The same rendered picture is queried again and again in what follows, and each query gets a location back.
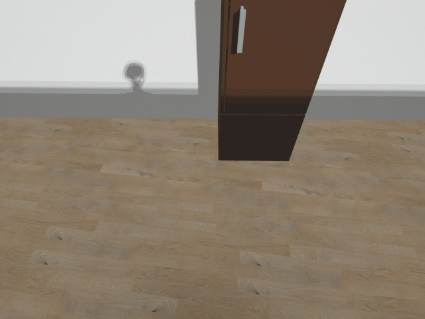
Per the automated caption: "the cupboard door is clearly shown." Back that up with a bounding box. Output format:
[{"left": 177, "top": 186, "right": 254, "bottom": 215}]
[{"left": 224, "top": 0, "right": 343, "bottom": 113}]

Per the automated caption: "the handle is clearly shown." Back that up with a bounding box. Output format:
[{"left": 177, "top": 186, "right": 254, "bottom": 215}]
[{"left": 237, "top": 6, "right": 246, "bottom": 53}]

